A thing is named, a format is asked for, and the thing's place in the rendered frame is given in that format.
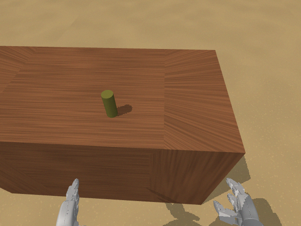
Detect can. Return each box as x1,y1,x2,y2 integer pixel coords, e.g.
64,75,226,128
101,90,118,118

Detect right robot hand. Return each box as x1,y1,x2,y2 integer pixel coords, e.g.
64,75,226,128
214,178,259,226

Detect left robot hand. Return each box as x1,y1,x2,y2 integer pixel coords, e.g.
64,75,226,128
56,178,80,226

